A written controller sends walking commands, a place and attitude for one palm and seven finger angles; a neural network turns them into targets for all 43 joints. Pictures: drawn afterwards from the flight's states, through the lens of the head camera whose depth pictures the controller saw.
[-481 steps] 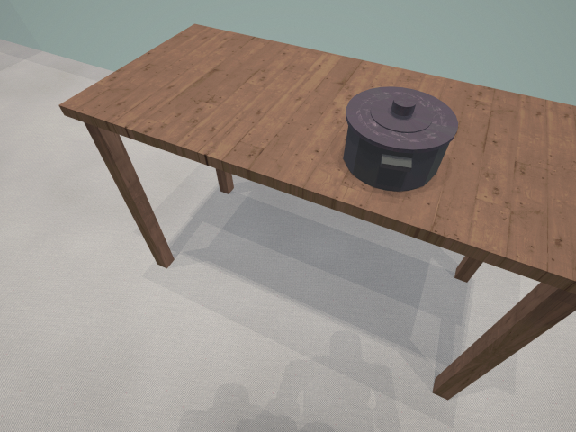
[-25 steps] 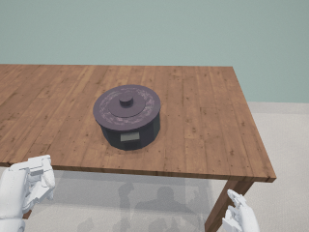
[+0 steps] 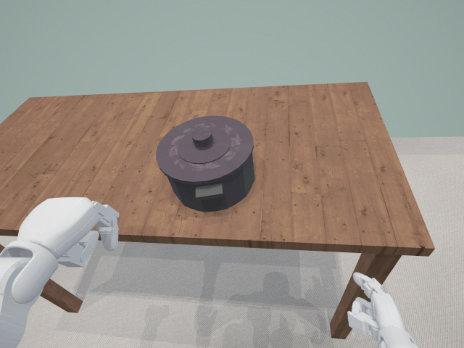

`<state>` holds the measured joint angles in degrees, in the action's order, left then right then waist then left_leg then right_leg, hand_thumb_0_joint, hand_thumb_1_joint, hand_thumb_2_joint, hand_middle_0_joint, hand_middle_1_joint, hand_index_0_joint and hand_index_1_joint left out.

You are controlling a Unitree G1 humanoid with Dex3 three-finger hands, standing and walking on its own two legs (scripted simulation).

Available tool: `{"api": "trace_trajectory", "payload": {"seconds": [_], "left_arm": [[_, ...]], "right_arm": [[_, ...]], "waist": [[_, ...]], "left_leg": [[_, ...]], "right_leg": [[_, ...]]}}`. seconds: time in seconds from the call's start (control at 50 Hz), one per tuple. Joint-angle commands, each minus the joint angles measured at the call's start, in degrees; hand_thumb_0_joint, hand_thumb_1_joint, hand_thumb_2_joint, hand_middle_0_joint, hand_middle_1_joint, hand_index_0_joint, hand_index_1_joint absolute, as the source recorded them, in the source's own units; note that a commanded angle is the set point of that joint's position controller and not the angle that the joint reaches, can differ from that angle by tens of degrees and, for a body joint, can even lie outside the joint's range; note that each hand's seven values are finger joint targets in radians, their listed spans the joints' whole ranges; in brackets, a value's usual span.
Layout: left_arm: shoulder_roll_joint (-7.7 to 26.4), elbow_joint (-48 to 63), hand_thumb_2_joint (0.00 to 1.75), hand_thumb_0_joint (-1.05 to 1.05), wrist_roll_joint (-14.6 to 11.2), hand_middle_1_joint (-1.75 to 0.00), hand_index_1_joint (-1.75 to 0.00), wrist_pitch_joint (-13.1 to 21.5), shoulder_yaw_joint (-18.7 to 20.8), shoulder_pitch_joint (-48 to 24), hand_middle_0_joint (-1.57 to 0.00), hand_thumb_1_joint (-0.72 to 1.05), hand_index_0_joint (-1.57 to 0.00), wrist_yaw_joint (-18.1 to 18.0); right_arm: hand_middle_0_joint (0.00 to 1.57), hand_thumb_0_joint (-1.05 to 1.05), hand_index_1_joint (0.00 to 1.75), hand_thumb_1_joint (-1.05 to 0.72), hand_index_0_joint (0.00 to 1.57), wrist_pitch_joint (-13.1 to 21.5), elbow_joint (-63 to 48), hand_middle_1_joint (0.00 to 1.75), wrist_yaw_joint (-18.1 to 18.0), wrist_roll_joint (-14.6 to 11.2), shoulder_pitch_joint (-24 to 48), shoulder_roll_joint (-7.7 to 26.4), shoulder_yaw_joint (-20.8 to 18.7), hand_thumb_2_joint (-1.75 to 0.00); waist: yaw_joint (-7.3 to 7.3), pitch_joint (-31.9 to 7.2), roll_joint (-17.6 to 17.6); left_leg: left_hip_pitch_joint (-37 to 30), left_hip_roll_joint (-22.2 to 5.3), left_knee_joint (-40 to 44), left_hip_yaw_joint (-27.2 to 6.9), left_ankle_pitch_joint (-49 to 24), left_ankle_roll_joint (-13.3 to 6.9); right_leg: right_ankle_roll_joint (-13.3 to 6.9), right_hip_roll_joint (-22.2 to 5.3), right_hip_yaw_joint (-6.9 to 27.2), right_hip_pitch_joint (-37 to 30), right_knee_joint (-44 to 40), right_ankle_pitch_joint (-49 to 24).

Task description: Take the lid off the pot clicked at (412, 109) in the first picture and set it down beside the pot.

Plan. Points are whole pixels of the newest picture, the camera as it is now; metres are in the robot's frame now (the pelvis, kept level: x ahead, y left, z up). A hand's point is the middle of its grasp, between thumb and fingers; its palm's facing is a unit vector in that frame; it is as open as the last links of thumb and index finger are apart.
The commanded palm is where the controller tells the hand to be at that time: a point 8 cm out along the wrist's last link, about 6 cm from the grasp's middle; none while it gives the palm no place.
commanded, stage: reach forward and open the fingers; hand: left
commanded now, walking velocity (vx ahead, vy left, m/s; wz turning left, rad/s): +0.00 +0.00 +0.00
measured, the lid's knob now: (202, 137) +0.48 +0.12 +0.12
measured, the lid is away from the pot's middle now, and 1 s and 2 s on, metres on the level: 0.00 0.00 0.00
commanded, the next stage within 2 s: move the open hand above the knob in 0.62 s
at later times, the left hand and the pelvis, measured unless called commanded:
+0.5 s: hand (79, 206) +0.27 +0.26 +0.16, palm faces -0.09 -0.02 -1.00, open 9.4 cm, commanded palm +0.24 +0.26 +0.23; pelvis -0.02 +0.02 +0.00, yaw +0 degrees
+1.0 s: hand (102, 173) +0.32 +0.24 +0.18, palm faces -0.11 -0.02 -0.99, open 9.9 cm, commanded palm +0.29 +0.23 +0.25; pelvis -0.02 +0.01 +0.00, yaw +0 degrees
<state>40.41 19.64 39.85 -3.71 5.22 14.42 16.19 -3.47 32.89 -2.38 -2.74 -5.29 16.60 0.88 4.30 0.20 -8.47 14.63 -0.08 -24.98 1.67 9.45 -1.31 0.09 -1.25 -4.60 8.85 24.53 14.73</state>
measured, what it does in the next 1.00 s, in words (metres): stands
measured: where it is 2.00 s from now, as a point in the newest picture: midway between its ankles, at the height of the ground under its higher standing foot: outside the picture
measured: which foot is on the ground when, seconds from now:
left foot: down 0.00-1.00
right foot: down 0.00-1.00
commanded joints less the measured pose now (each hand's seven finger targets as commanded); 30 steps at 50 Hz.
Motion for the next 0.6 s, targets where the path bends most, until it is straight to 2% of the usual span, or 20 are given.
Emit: {"api": "trace_trajectory", "payload": {"seconds": [0.0, 0.02, 0.06, 0.08, 0.1, 0.14, 0.16, 0.18, 0.22, 0.26, 0.28, 0.3, 0.36, 0.38, 0.42, 0.46, 0.48, 0.52, 0.56, 0.58], "left_arm": [[13.11, 4.69, 1.28, 0.0, -0.2, -0.61, -0.61, 1.23, 11.58, -12.79, -1.02, 0.15, -1.02, -1.25], [12.36, 4.37, 1.29, 0.0, -0.4, -0.58, -0.58, 1.17, 10.65, -13.5, -1.01, 0.12, -1.01, -1.26], [14.03, 6.01, 1.31, 0.0, 0.28, -0.51, -0.51, 0.83, 11.72, -16.05, -0.99, 0.06, -0.99, -1.37], [12.76, 7.4, 1.32, 0.0, 0.02, -0.47, -0.47, 1.2, 9.56, -18.75, -0.97, 0.03, -0.97, -1.21], [14.12, 8.0, 1.33, 0.0, 0.49, -0.44, -0.44, 1.23, 10.37, -19.61, -0.96, 0.0, -0.96, -1.29], [15.69, 7.03, 1.35, 0.0, 1.06, -0.36, -0.36, 0.88, 11.37, -20.85, -0.94, -0.05, -0.94, -1.39], [17.38, 5.57, 1.36, 0.0, 1.24, -0.33, -0.33, 0.15, 13.96, -19.97, -0.93, -0.08, -0.93, -1.63], [15.57, 4.16, 1.38, 0.0, 1.21, -0.29, -0.29, 0.01, 11.51, -22.06, -0.92, -0.11, -0.92, -1.19], [14.24, 2.86, 1.4, 0.0, 1.0, -0.22, -0.22, -0.78, 9.48, -25.13, -0.89, -0.17, -0.89, -0.91], [13.35, 2.11, 1.44, 0.0, 0.77, -0.15, -0.15, -1.81, 8.98, -25.75, -0.87, -0.23, -0.87, -0.68], [12.73, 3.69, 1.45, 0.0, 0.92, -0.12, -0.12, -1.52, 6.86, -29.04, -0.86, -0.26, -0.86, -0.07], [14.05, 4.44, 1.47, 0.0, 1.03, -0.08, -0.08, -1.41, 7.66, -29.55, -0.85, -0.29, -0.85, 0.01], [16.08, 2.92, 1.47, 0.0, 1.98, -0.08, -0.08, -2.26, 9.67, -30.84, -0.85, -0.3, -0.85, 0.17], [15.73, 0.81, 1.48, 0.0, 2.42, -0.08, -0.08, -2.39, 8.28, -33.69, -0.85, -0.3, -0.85, 0.72], [15.12, -1.3, 1.48, 0.0, 2.39, -0.08, -0.08, -3.14, 7.26, -35.99, -0.85, -0.3, -0.85, 1.06], [14.94, -0.52, 1.49, 0.0, 2.08, -0.08, -0.08, -3.65, 7.53, -37.06, -0.85, -0.3, -0.85, 1.28], [14.74, 0.54, 1.49, 0.0, 2.42, -0.08, -0.08, -3.43, 6.06, -39.35, -0.85, -0.3, -0.85, 1.96], [14.0, -1.38, 1.5, 0.0, 2.63, -0.08, -0.08, -4.17, 5.1, -39.54, -0.86, -0.3, -0.86, 2.49], [15.89, 0.95, 1.5, 0.0, 2.78, -0.08, -0.08, -4.41, 7.01, -41.08, -0.86, -0.31, -0.86, 2.57], [15.48, -2.05, 1.5, 0.0, 3.37, -0.08, -0.08, -4.73, 5.71, -43.1, -0.86, -0.31, -0.86, 3.22]], "right_arm": [[0.2, 0.0, 0.3, -0.9, 0.2, 3.36, -9.28, 0.3, 0.55, -0.18, 7.55, 4.88, -1.49, -0.9], [0.2, 0.0, 0.3, -0.9, 0.2, 3.36, -9.7, 0.3, 0.64, -0.29, 7.89, 4.91, -1.75, -0.9], [0.2, 0.0, 0.3, -0.9, 0.2, 4.05, -10.41, 0.3, 1.18, -0.41, 10.08, 4.82, -1.46, -0.9], [0.2, 0.0, 0.3, -0.9, 0.2, 3.88, -10.26, 0.3, 1.23, -0.29, 8.99, 4.64, -1.49, -0.9], [0.2, 0.0, 0.3, -0.9, 0.2, 4.18, -10.16, 0.3, 1.19, -0.29, 8.97, 4.72, -1.64, -0.9], [0.2, 0.0, 0.3, -0.9, 0.2, 4.29, -9.84, 0.3, 1.28, -0.06, 8.97, 4.91, -1.53, -0.9], [0.2, 0.0, 0.3, -0.9, 0.2, 4.55, -10.21, 0.3, 1.61, -0.26, 9.98, 5.05, -1.52, -0.9], [0.2, 0.0, 0.3, -0.9, 0.2, 3.97, -9.66, 0.3, 1.56, -0.18, 9.13, 4.86, -1.32, -0.9], [0.2, 0.0, 0.3, -0.9, 0.2, 3.7, -9.79, 0.3, 1.44, -0.58, 9.19, 5.08, -1.4, -0.9], [0.2, 0.0, 0.3, -0.9, 0.2, 4.09, -10.84, 0.3, 1.79, -0.95, 10.3, 5.11, -1.27, -0.9], [0.2, 0.0, 0.3, -0.9, 0.2, 3.91, -10.39, 0.3, 1.75, -0.81, 9.94, 4.96, -1.17, -0.9], [0.2, 0.0, 0.3, -0.9, 0.2, 4.12, -10.67, 0.3, 1.69, -0.8, 9.79, 4.95, -1.38, -0.9], [0.2, 0.0, 0.3, -0.9, 0.2, 4.46, -10.83, 0.3, 1.74, -0.76, 10.49, 5.11, -1.14, -0.9], [0.2, 0.0, 0.3, -0.9, 0.2, 3.95, -9.74, 0.3, 1.62, -0.57, 9.91, 5.04, -0.85, -0.9], [0.2, 0.0, 0.3, -0.9, 0.2, 3.73, -9.79, 0.3, 1.43, -0.76, 9.92, 5.21, -0.94, -0.9], [0.2, 0.0, 0.3, -0.9, 0.2, 4.08, -10.92, 0.3, 1.71, -1.15, 10.58, 5.15, -0.94, -0.9], [0.2, 0.0, 0.3, -0.9, 0.2, 3.97, -10.45, 0.3, 1.77, -0.87, 10.47, 4.94, -0.72, -0.9], [0.2, 0.0, 0.3, -0.9, 0.2, 3.83, -10.43, 0.3, 1.67, -0.84, 10.35, 5.03, -0.81, -0.9], [0.2, 0.0, 0.3, -0.9, 0.2, 4.18, -11.2, 0.3, 2.01, -1.09, 10.67, 5.18, -0.8, -0.9], [0.2, 0.0, 0.3, -0.9, 0.2, 3.75, -10.06, 0.3, 1.91, -0.71, 10.24, 5.02, -0.44, -0.9]], "waist": [[-0.45, -8.6, 6.05], [-0.48, -8.08, 6.33], [0.09, -9.01, 3.95], [-0.31, -10.91, 3.75], [0.08, -12.28, 3.39], [0.48, -11.5, 2.61], [0.73, -10.5, 3.96], [0.23, -11.19, 3.94], [-0.06, -9.27, 4.09], [-0.16, -8.43, 4.64], [-0.42, -11.07, 3.77], [-0.08, -11.41, 3.68], [0.06, -11.02, 3.08], [-0.25, -11.44, 3.39], [-0.26, -9.56, 3.8], [-0.31, -10.24, 3.79], [-0.18, -13.34, 2.61], [-0.2, -11.64, 3.62], [-0.38, -13.68, 3.02], [-0.51, -13.34, 3.87]], "left_leg": [[-9.02, 1.13, 2.5, -1.66, -8.05, -1.36], [-8.89, 1.0, 2.76, -1.58, -7.21, -1.4], [-9.63, 1.28, 2.24, -1.71, -7.04, -1.43], [-9.75, 1.21, 2.93, -1.66, -6.83, -1.41], [-10.56, 1.06, 3.02, -1.92, -7.28, -1.39], [-9.75, 0.96, 3.66, -2.41, -6.49, -1.15], [-9.19, 1.06, 2.95, -2.48, -6.37, -1.17], [-8.6, 0.97, 3.66, -2.06, -5.67, -1.14], [-8.35, 0.74, 4.24, -2.27, -3.93, -0.99], [-8.32, 0.98, 3.83, -2.59, -2.8, -1.05], [-9.06, 0.86, 4.66, -2.44, -2.73, -1.06], [-9.29, 0.64, 4.82, -2.93, -2.36, -1.09], [-9.08, 0.85, 4.11, -3.28, -2.29, -1.05], [-8.55, 0.76, 5.0, -3.11, -1.73, -0.93], [-7.76, 0.6, 5.63, -3.44, -0.1, -0.82], [-8.5, 0.85, 4.63, -3.68, 0.06, -0.99], [-9.28, 0.81, 5.23, -3.47, -0.84, -0.95], [-8.55, 0.85, 5.29, -3.6, -0.4, -0.9], [-10.17, 0.96, 3.67, -3.68, -3.01, -1.09], [-9.16, 0.94, 4.65, -3.52, -2.2, -0.98]], "right_leg": [[0.53, 0.77, 1.35, 2.87, -6.11, -9.33], [0.49, 0.89, 1.33, 2.98, -6.18, -8.36], [-0.2, 1.19, 2.34, 3.06, -6.03, -7.98], [0.06, 0.91, 1.5, 1.57, -5.58, -7.36], [0.1, 0.68, 1.77, 1.49, -5.5, -7.37], [-0.11, 0.73, 1.58, 1.88, -5.53, -6.03], [-0.68, 1.35, 2.23, 1.68, -5.27, -6.35], [-0.33, 1.07, 1.4, 1.35, -5.11, -5.26], [-0.18, 1.07, 1.3, 3.12, -5.56, -3.27], [-0.67, 1.63, 1.7, 3.73, -5.26, -2.52], [-0.42, 1.21, 1.33, 2.64, -5.02, -2.05], [-0.39, 1.11, 1.43, 2.67, -4.89, -1.6], [-1.03, 1.77, 1.77, 3.0, -4.27, -1.65], [-0.77, 1.51, 1.2, 2.91, -4.36, -0.84], [-0.7, 1.54, 1.02, 4.13, -4.51, 0.42], [-1.17, 1.99, 1.48, 4.25, -3.82, 0.11], [-1.01, 1.44, 1.22, 2.88, -3.56, -0.33], [-0.86, 1.46, 1.14, 3.83, -3.78, -0.14], [-1.42, 1.96, 1.66, 3.15, -2.89, -2.45], [-1.1, 1.65, 1.06, 3.39, -3.24, -1.52]]}}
